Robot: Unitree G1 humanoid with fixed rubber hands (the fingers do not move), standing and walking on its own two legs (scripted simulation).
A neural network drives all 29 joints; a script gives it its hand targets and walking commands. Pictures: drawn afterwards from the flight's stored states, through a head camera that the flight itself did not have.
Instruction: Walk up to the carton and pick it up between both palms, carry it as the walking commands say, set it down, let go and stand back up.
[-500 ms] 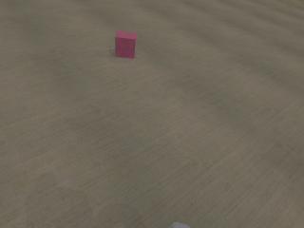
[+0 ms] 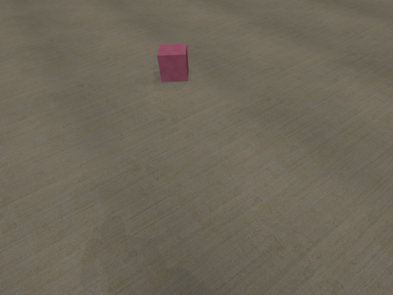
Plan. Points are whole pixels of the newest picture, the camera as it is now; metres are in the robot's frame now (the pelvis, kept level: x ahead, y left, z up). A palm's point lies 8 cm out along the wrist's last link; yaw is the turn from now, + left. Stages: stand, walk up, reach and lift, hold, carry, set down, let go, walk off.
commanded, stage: walk up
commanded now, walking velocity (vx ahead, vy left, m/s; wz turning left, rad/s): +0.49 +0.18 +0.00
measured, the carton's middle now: (173, 63) +2.10 +0.18 -0.64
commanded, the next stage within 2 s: none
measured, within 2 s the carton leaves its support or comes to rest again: neither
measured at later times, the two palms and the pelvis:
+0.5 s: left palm out of the picture +0.18 +0.35 -0.16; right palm (251, 218) +0.34 -0.15 -0.13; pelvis +0.24 +0.11 -0.02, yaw +0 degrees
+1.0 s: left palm (117, 136) +0.67 +0.27 -0.12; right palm (261, 203) +0.40 -0.19 -0.15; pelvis +0.50 +0.05 -0.02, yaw +1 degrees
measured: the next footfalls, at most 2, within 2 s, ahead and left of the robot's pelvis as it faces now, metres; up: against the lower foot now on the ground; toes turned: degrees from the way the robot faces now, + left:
left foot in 0.44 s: +0.35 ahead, +0.24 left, +0.00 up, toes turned +7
right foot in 1.00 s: +0.67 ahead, -0.07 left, +0.00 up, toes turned -6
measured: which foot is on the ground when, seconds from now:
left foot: up 0.00-0.42, down 0.44-1.00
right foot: down 0.00-0.44, up 0.46-0.98, down 1.00-1.00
